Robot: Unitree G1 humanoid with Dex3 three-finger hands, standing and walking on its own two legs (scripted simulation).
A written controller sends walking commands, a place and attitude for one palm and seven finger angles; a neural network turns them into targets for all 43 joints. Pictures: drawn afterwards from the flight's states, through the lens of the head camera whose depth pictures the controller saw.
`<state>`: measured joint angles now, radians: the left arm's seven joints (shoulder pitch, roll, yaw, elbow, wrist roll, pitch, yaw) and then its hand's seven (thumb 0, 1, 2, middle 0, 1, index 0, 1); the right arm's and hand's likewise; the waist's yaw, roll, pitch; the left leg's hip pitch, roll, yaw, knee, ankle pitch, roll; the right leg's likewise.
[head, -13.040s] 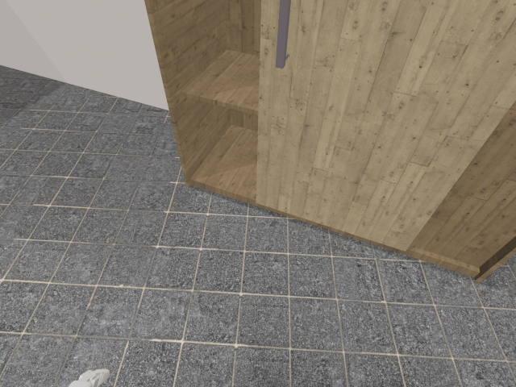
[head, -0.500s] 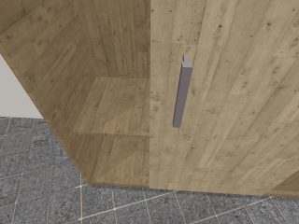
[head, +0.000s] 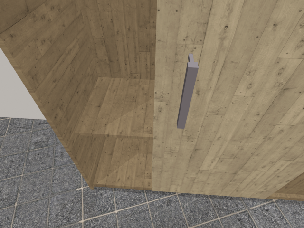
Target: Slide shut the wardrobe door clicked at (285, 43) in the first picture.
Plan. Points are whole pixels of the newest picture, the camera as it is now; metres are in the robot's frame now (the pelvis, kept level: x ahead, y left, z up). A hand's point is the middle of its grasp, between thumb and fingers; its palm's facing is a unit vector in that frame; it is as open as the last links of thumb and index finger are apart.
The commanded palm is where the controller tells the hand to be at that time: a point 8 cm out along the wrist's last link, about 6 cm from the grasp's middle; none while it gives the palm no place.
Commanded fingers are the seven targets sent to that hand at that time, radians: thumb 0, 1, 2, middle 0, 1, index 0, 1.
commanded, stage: raise the hand with hooked fingers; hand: right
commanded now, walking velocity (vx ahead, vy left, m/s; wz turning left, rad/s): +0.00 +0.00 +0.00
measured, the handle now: (185, 94) +0.44 -0.07 +0.13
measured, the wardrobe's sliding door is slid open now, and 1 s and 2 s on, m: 0.38 0.38 0.38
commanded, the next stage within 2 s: none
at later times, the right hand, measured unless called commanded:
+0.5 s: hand out of the picture +0.15 -0.16 -0.03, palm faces +0.12 +0.99 -0.02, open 8.9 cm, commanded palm +0.13 -0.23 +0.00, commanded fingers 0.00 -0.32 -0.65 0.24 0.68 0.24 0.68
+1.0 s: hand (247, 190) +0.21 -0.20 +0.06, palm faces +0.06 +0.99 -0.08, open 12.0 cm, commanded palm +0.17 -0.25 +0.07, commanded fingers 0.00 0.27 -0.40 0.28 1.05 0.28 1.05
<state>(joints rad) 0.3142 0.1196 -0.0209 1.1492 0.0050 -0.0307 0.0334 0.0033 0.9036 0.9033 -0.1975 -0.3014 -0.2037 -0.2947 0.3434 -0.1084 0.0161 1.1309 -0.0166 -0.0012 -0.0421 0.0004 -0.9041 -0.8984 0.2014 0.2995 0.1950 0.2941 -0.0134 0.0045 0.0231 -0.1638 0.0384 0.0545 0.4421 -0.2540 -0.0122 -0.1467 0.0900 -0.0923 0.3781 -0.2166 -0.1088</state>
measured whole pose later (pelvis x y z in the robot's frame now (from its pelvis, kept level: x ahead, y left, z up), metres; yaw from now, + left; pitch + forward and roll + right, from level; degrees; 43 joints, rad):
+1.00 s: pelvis -0.01 +0.04 -0.03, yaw -2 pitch +5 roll +1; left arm 0.30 0.29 -0.01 0.65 -0.06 -0.30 0.07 0.02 0.90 0.90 -0.20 -0.30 -0.21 -0.30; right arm 0.31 -0.33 -0.33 0.04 0.37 -0.24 0.38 0.00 0.05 -0.50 0.27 0.91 0.26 0.90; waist 0.00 -0.04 -0.07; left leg -0.43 -0.04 0.10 0.70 -0.36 0.06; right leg -0.47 0.01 -0.03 0.74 -0.36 -0.05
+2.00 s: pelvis -0.01 +0.02 +0.00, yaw -3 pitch -1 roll +1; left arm 0.24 0.28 -0.07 0.67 -0.06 -0.26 0.09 0.01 0.90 0.90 -0.20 -0.30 -0.21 -0.30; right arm -0.07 -0.47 -0.46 0.15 0.34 0.05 0.45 -0.01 0.51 -0.30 0.31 1.20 0.30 1.20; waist -0.04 -0.05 -0.02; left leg -0.17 -0.02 0.10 0.43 -0.24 0.03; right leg -0.21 0.05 -0.03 0.48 -0.25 -0.07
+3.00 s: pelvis -0.01 +0.04 -0.01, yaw -2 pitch -1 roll +1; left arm 0.23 0.28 -0.05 0.68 -0.07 -0.23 0.09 0.01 0.90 0.90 -0.20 -0.30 -0.21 -0.30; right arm -0.27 -0.41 -0.37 0.36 0.30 0.03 0.36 -0.01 0.51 -0.30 0.30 1.20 0.30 1.20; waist -0.01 -0.06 -0.02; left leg -0.22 -0.04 0.09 0.49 -0.26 0.06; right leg -0.25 0.03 -0.03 0.52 -0.26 -0.05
